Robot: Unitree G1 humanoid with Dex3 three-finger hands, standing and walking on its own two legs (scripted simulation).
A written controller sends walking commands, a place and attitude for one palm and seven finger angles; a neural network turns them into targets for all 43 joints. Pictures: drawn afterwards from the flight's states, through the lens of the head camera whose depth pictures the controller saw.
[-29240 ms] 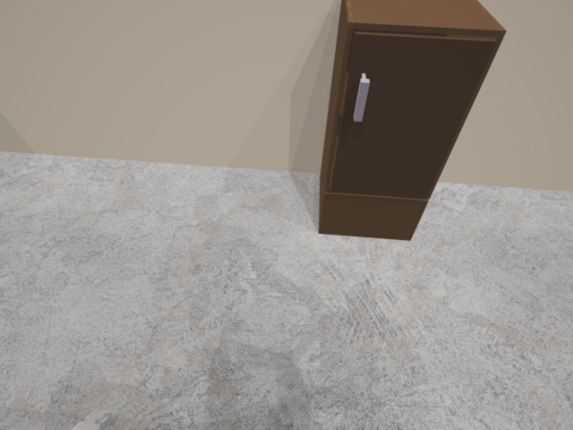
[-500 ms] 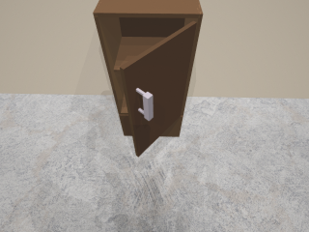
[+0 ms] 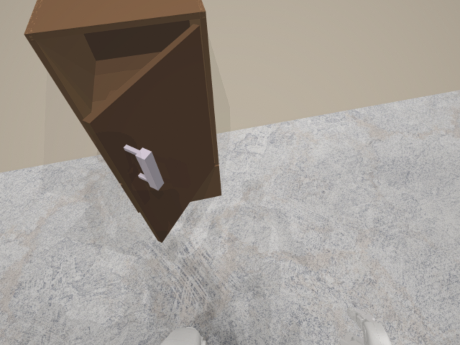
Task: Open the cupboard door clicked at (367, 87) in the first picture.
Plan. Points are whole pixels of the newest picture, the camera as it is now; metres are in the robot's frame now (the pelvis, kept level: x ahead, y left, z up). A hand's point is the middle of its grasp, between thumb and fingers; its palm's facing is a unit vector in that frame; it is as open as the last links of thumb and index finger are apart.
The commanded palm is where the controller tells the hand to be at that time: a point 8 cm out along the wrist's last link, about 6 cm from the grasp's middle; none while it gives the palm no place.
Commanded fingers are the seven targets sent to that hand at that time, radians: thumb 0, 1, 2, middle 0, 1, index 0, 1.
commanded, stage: walk to a spot facing it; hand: left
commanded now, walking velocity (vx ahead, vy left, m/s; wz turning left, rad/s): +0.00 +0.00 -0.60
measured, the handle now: (143, 167) +0.47 +0.26 -0.06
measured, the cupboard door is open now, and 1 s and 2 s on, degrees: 49 49 49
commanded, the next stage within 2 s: none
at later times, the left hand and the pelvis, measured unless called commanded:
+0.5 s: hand (154, 321) +0.17 +0.18 -0.17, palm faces -0.29 -0.91 -0.30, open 7.4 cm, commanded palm none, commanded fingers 0.00 0.90 0.90 -0.20 -0.30 -0.20 -0.30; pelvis +0.01 -0.01 -0.02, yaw -18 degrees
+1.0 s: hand (207, 292) +0.23 +0.08 -0.17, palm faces -0.57 -0.78 -0.26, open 7.4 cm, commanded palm none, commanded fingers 0.00 0.90 0.90 -0.20 -0.30 -0.20 -0.30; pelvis +0.02 -0.03 -0.02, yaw -36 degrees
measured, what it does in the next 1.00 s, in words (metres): steps on the spot, turning right: left foot, then right foot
